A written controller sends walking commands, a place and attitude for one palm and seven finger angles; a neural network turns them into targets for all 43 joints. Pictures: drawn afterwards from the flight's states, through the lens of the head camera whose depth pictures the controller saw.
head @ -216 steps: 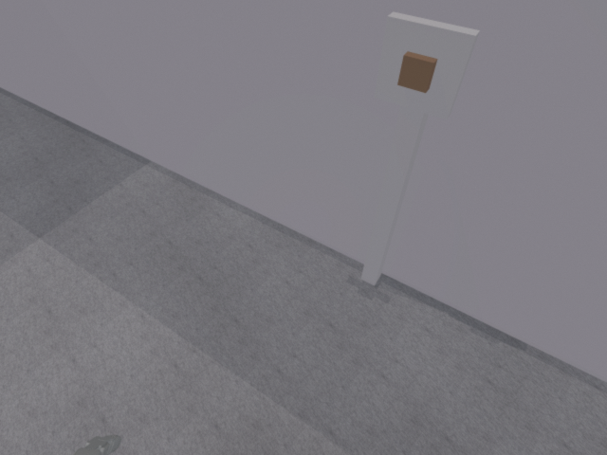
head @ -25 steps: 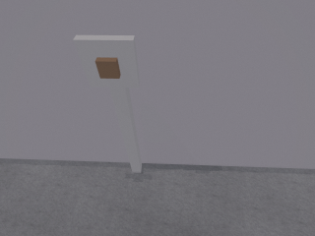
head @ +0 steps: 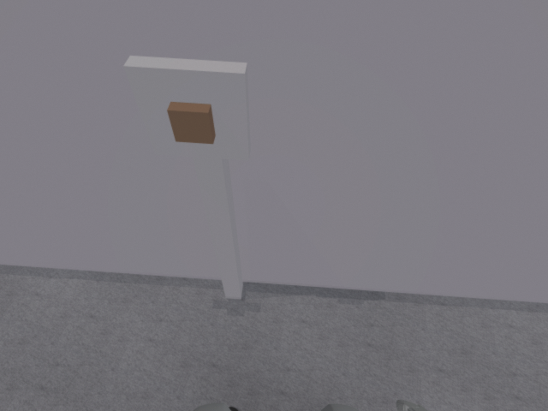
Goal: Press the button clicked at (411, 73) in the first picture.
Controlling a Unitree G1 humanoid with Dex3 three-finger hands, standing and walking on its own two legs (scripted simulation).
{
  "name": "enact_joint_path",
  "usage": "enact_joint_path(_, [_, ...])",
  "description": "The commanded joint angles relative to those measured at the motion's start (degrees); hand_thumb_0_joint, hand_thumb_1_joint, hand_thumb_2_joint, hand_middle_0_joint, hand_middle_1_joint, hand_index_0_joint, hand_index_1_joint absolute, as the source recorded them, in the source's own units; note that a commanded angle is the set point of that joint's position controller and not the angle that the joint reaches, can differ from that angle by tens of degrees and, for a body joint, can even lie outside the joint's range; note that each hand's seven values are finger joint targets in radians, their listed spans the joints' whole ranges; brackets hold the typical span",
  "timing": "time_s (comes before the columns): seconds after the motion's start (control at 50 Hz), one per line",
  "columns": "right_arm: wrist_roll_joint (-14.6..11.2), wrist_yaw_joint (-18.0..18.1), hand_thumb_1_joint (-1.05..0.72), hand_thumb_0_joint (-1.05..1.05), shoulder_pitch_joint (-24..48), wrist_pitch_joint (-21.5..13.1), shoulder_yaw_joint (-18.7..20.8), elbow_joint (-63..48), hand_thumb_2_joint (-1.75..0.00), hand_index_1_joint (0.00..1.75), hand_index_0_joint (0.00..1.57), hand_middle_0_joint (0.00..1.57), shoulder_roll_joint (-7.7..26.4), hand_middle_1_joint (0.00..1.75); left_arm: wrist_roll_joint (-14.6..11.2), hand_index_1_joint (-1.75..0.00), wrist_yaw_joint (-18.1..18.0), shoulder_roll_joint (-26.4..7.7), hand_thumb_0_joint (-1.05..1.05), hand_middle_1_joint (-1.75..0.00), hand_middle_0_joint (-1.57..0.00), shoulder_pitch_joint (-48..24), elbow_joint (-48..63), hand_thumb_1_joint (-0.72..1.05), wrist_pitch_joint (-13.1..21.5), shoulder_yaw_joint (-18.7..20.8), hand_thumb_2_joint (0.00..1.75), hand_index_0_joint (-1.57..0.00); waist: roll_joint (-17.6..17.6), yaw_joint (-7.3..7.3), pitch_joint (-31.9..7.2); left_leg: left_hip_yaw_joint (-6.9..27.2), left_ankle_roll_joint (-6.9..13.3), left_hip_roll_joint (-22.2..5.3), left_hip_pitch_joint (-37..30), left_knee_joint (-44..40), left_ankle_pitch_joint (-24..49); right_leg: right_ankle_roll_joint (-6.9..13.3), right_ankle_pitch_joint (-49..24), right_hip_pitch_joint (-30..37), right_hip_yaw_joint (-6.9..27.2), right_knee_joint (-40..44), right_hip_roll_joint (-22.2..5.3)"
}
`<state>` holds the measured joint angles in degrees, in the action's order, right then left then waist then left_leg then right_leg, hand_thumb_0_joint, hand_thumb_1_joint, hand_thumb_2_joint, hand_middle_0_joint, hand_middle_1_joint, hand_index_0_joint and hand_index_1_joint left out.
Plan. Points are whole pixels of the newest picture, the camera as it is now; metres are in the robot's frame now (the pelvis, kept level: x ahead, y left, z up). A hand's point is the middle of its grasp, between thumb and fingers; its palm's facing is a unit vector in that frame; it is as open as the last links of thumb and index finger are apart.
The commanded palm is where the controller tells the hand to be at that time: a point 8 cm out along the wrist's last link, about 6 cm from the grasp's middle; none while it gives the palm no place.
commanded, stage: come to a stop and stand still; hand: left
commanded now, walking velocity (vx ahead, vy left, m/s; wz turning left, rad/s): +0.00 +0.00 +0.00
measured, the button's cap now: (193, 122) +0.52 +0.18 +0.11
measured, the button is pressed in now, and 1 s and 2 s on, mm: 0 0 0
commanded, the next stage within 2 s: look again from close up in 0.62 s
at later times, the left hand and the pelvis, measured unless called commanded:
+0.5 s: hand out of the picture -0.01 +0.14 -0.17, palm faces +0.09 -0.98 -0.19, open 7.3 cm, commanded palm none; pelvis -0.03 -0.04 +0.01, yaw +2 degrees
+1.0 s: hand out of the picture -0.05 +0.13 -0.17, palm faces +0.08 -0.98 -0.20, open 7.4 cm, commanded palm none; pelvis -0.03 -0.03 +0.00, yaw +2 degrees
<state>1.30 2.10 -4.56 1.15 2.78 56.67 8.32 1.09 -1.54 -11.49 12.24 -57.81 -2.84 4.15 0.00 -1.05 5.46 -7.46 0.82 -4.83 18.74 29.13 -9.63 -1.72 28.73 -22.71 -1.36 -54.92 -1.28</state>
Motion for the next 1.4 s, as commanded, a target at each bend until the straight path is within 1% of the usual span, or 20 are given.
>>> enact_joint_path(0.0, [0.32, -0.39, -0.90, 0.00, -3.39, -0.05, 3.21, -2.28, -0.90, 0.30, 0.20, 0.20, 11.66, 0.30, 0.04, -0.30, 0.08, -1.10, 0.00, -0.30, -0.20, 7.70, 2.26, 0.90, 0.94, -0.14, 0.90, -0.20, -11.04, 0.60, -9.09, 11.01, 7.28, -12.97, -3.16, -8.45, 10.80, 0.76, -5.41, 8.29, -1.99, 14.09, -1.06])
enact_joint_path(0.04, [-0.27, -0.91, -0.90, 0.00, -3.07, 0.40, 3.10, -2.77, -0.90, 0.30, 0.20, 0.20, 9.90, 0.30, 0.61, -0.30, -0.02, -2.94, 0.00, -0.30, -0.20, 11.74, 1.15, 0.90, 1.60, -0.01, 0.90, -0.20, -4.11, -1.26, -7.98, 7.96, 3.20, -7.81, 3.44, -2.86, -4.02, 0.75, -15.54, 15.57, -1.74, 28.57, -1.94])
enact_joint_path(0.06, [-0.78, -1.40, -0.90, 0.00, -4.71, 0.83, 2.44, -3.27, -0.90, 0.30, 0.20, 0.20, 6.00, 0.30, 1.19, -0.30, -0.30, -6.97, 0.00, -0.30, -0.20, 9.51, 2.21, 0.90, 2.37, 0.06, 0.90, -0.20, 8.81, 0.03, -5.15, 4.00, -0.88, -1.04, 7.28, 5.47, -14.29, 3.88, -11.58, 11.79, 10.57, 38.16, -10.73])
enact_joint_path(0.08, [-0.76, -1.79, -0.90, 0.00, -3.37, 1.32, 1.77, -4.56, -0.90, 0.30, 0.20, 0.20, 3.92, 0.30, 1.08, -0.30, -0.22, -10.59, 0.00, -0.30, -0.20, 5.14, 4.13, 0.90, 2.28, 0.13, 0.90, -0.20, 16.36, 0.22, -2.02, 4.00, -2.02, 2.31, 7.25, 13.99, -20.58, 8.59, -6.52, 2.74, 18.57, 44.10, -19.07])
enact_joint_path(0.1, [-0.42, -1.78, -0.90, 0.00, -1.52, 2.09, 2.05, -4.77, -0.90, 0.30, 0.20, 0.20, 5.42, 0.30, 1.03, -0.30, -0.27, -10.43, 0.00, -0.30, -0.20, 3.01, 5.29, 0.90, 2.30, 0.28, 0.90, -0.20, 15.21, -0.79, -1.62, 7.61, -1.23, 1.95, 4.83, 20.84, -20.45, 10.72, -1.34, -3.31, 19.09, 45.71, -18.90])
enact_joint_path(0.16, [-0.33, -1.84, -0.90, 0.00, -7.85, 1.71, 1.96, -1.13, -0.90, 0.30, 0.20, 0.20, 5.93, 0.30, 0.92, -0.30, -0.45, -7.10, 0.00, -0.30, -0.20, -3.51, 5.51, 0.90, 2.54, -0.24, 0.90, -0.20, 11.61, 3.18, -0.56, 7.54, -0.94, 1.87, 3.97, 27.34, -13.65, 9.89, -8.66, -2.34, 10.28, 42.12, -12.74])
enact_joint_path(0.26, [-0.65, -1.13, -0.90, 0.00, -8.96, 0.18, 0.45, 0.59, -0.90, 0.30, 0.20, 0.20, 3.80, 0.30, 0.43, -0.30, -0.48, -6.52, 0.00, -0.30, -0.20, 2.92, 2.49, 0.90, 3.03, -0.27, 0.90, -0.20, 7.61, 0.08, -4.03, 4.97, -1.99, 1.91, 0.33, 8.93, -13.51, 10.80, -23.77, 9.50, 8.26, 36.81, -11.97])
enact_joint_path(0.3, [-0.56, -0.65, -0.90, 0.00, -13.47, -0.47, -0.25, 2.78, -0.90, 0.30, 0.20, 0.20, 2.98, 0.30, -0.27, -0.30, -0.60, -5.93, 0.00, -0.30, -0.20, 2.45, 1.09, 0.90, 3.05, -0.50, 0.90, -0.20, 5.84, 1.61, -5.67, 5.45, -1.75, 1.57, -7.69, -4.16, -4.93, 8.48, -21.78, 8.36, 7.67, 34.45, -10.76])
enact_joint_path(0.34, [-0.26, -0.26, -0.90, 0.00, -13.47, -1.87, -0.71, 3.83, -0.90, 0.30, 0.20, 0.20, 5.80, 0.30, -0.97, -0.30, -0.18, -2.69, 0.00, -0.30, -0.20, 4.35, 0.16, 0.90, 3.01, -1.42, 0.90, -0.20, -5.11, -0.37, -6.06, 13.73, 1.13, -5.03, -9.20, -10.16, 5.94, 3.76, -19.59, 7.57, 3.56, 31.63, -4.65])
enact_joint_path(0.36, [-0.34, -0.09, -0.90, 0.00, -12.16, -2.09, -0.68, 3.69, -0.90, 0.30, 0.20, 0.20, 7.23, 0.30, -0.82, -0.30, 0.02, -2.47, 0.00, -0.30, -0.20, 4.61, -0.24, 0.90, 3.22, -1.55, 0.90, -0.20, -4.07, -1.02, -6.77, 14.22, 1.64, -6.59, -6.47, -9.59, 6.47, 2.89, -20.60, 11.47, 2.56, 32.03, -3.93])
enact_joint_path(0.38, [-0.38, -0.04, -0.90, 0.00, -11.34, -2.50, -0.76, 4.64, -0.90, 0.30, 0.20, 0.20, 6.47, 0.30, -0.73, -0.30, -0.08, -2.30, 0.00, -0.30, -0.20, 3.87, -1.60, 0.90, 3.06, -1.68, 0.90, -0.20, -9.55, -0.94, -7.13, 13.79, 1.67, -6.00, -5.09, -11.51, 7.01, 2.25, -21.81, 13.90, 0.63, 30.78, -3.97])
enact_joint_path(0.5, [-0.58, -0.01, -0.90, 0.00, -13.94, -1.81, -1.24, 6.86, -0.90, 0.30, 0.20, 0.20, 4.51, 0.30, -0.64, -0.30, 0.04, -2.50, 0.00, -0.30, -0.20, 4.71, -5.24, 0.90, 3.21, -2.49, 0.90, -0.20, -2.56, -0.12, -1.84, 10.06, 0.00, -2.45, -3.09, -13.57, -6.04, 2.77, -17.83, 14.23, 2.80, 36.02, -4.82])
enact_joint_path(0.68, [-0.45, -0.08, -0.90, 0.00, -17.39, -1.58, -1.51, 8.04, -0.90, 0.30, 0.20, 0.20, 3.20, 0.30, -0.45, -0.30, -0.26, -1.17, 0.00, -0.30, -0.20, 7.43, -6.64, 0.90, 3.63, -2.71, 0.90, -0.20, 1.93, 0.90, -0.33, 7.89, 0.02, -0.63, -5.64, -11.85, -6.58, 2.84, -11.05, 9.13, 4.82, 39.02, -4.99])
enact_joint_path(0.7, [-0.62, -1.02, -0.90, 0.00, -11.22, -2.83, -1.83, 4.30, -0.90, 0.30, 0.20, 0.20, 5.77, 0.30, 0.45, -0.30, -2.66, -2.41, 0.00, -0.30, -0.20, 11.28, -7.52, 0.90, 5.12, -3.53, 0.90, -0.20, -0.55, -1.05, 1.70, 5.54, -1.68, -1.16, -0.99, -1.03, -3.27, 2.66, -30.32, 10.30, 4.98, 34.41, -7.80])
enact_joint_path(0.72, [-0.63, -1.13, -0.90, 0.00, -14.47, -1.98, -1.84, 2.69, -0.90, 0.30, 0.20, 0.20, 2.61, 0.30, -0.10, -0.30, -2.06, -5.01, 0.00, -0.30, -0.20, 10.04, -5.35, 0.90, 5.47, -3.06, 0.90, -0.20, -0.48, 1.70, -4.22, 6.82, -1.33, 1.52, -4.24, -0.10, -10.44, 4.86, -12.09, 8.42, 8.71, 37.68, -10.01])
enact_joint_path(0.74, [-0.49, -1.33, -0.90, 0.00, -17.30, -2.02, -1.91, 3.00, -0.90, 0.30, 0.20, 0.20, 2.63, 0.30, 0.04, -0.30, -1.61, -4.88, 0.00, -0.30, -0.20, 7.96, -4.24, 0.90, 5.47, -3.05, 0.90, -0.20, 0.66, 2.97, -4.65, 6.75, -0.79, 1.84, -5.85, 0.09, -9.52, 5.87, -1.44, 4.50, 8.00, 37.83, -9.26])
enact_joint_path(0.76, [0.00, -1.52, -0.90, 0.00, -19.34, -2.12, -1.93, 2.85, -0.90, 0.30, 0.20, 0.20, 2.88, 0.30, 0.16, -0.30, -1.30, -4.55, 0.00, -0.30, -0.20, 6.34, -3.33, 0.90, 5.37, -2.79, 0.90, -0.20, -0.83, 3.58, -5.34, 6.81, -0.46, 1.73, -6.85, -0.14, -8.37, 5.83, -0.20, 2.46, 6.19, 36.10, -8.44])
enact_joint_path(0.86, [-0.25, -0.95, -0.90, 0.00, -18.60, -2.76, -2.28, 1.51, -0.90, 0.30, 0.20, 0.20, 3.74, 0.30, -0.18, -0.30, -0.49, -1.53, 0.00, -0.30, -0.20, 7.77, -3.43, 0.90, 4.81, -3.56, 0.90, -0.20, 0.16, 1.73, -0.10, 11.40, 1.31, -0.47, 0.65, -8.09, -8.64, 4.31, -6.81, 6.27, 2.98, 31.80, -4.22])
enact_joint_path(1.3, [-0.44, -0.27, -0.90, 0.00, -16.41, -3.31, -3.08, 5.98, -0.90, 0.30, 0.20, 0.20, 5.02, 0.30, -0.61, -0.30, -0.44, -2.60, 0.00, -0.30, -0.20, 6.70, -4.53, 0.90, 4.83, -3.45, 0.90, -0.20, -0.19, 0.81, -2.30, 9.06, 0.63, -0.80, -5.80, -8.85, 3.72, 4.19, -24.85, 13.51, 2.15, 31.27, -5.46])
enact_joint_path(1.38, [-0.06, -0.59, -0.90, 0.00, -16.87, -2.65, -3.01, 6.30, -0.90, 0.30, 0.20, 0.20, 4.65, 0.30, -0.09, -0.30, -0.18, -3.13, 0.00, -0.30, -0.20, 7.45, -4.59, 0.90, 4.52, -2.92, 0.90, -0.20, 1.02, 0.54, -0.77, 7.44, 0.83, 0.87, -3.11, -6.36, -8.71, 5.53, -8.72, 12.34, 4.11, 32.36, -5.69])
